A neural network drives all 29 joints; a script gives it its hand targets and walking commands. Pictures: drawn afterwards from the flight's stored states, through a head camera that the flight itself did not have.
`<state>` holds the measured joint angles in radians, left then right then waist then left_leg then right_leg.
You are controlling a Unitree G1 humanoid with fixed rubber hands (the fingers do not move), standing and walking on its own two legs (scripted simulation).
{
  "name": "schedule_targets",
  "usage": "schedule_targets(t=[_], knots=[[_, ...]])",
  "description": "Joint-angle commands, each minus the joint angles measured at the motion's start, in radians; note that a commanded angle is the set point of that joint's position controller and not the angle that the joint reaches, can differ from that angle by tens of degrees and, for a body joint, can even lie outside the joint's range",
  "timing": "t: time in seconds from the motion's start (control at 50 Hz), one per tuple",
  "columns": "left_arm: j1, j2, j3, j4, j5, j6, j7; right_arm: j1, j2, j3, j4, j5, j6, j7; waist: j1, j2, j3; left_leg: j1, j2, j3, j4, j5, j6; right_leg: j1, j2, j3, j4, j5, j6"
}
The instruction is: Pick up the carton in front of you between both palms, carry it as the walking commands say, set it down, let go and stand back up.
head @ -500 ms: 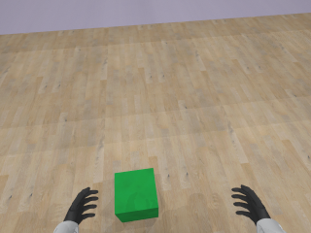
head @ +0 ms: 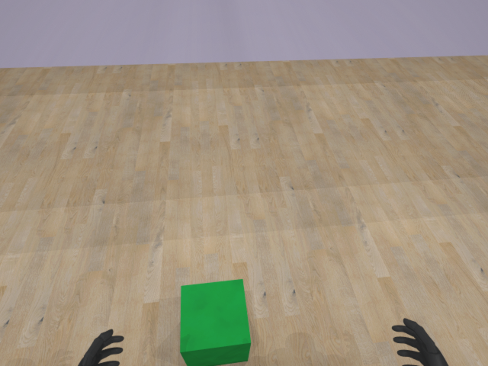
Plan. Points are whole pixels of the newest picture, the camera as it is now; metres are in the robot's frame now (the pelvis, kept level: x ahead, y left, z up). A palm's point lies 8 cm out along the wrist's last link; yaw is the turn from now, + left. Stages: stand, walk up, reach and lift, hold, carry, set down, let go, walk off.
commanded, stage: stand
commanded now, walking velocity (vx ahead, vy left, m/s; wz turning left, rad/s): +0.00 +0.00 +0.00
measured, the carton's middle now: (215, 324) +0.37 +0.10 -0.64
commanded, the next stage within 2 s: none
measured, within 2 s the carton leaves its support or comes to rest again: neither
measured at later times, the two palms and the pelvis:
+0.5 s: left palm out of the picture +0.08 +0.30 -0.10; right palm out of the picture +0.09 -0.26 -0.09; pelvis -0.01 +0.02 +0.00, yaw +0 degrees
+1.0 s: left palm out of the picture +0.05 +0.31 -0.10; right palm out of the picture +0.06 -0.27 -0.09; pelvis -0.02 +0.02 +0.01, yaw +0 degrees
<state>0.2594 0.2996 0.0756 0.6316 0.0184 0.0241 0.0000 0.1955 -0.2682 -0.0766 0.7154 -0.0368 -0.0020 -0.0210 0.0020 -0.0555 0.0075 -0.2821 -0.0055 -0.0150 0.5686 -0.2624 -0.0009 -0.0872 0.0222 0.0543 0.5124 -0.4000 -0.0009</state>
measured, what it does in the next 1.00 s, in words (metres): stands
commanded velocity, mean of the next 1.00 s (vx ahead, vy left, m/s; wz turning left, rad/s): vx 0.00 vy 0.00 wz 0.00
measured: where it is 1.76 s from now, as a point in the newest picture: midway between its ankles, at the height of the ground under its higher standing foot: outside the picture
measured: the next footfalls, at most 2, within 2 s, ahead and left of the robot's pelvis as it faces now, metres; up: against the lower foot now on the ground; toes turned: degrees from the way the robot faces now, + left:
none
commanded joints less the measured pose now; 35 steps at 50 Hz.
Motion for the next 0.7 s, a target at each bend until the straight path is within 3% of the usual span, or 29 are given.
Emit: schedule_targets(t=[0.0,0.68], knots=[[-0.024,0.110,0.025,-0.055,0.001,-0.031,0.012,-0.044,-0.125,-0.029,-0.049,0.001,-0.026,-0.009,-0.004,0.088,-0.014,0.122,0.067,-0.060,-0.082,0.238,0.019,-0.130,-0.043,0.022,-0.093,0.208,0.023],[0.025,0.166,-0.002,0.120,-0.008,-0.046,0.035,-0.042,-0.177,-0.003,0.124,0.023,-0.021,-0.010,-0.013,0.063,0.032,0.125,0.087,-0.113,-0.164,0.137,0.028,-0.106,-0.085,0.052,-0.155,0.150,0.014]])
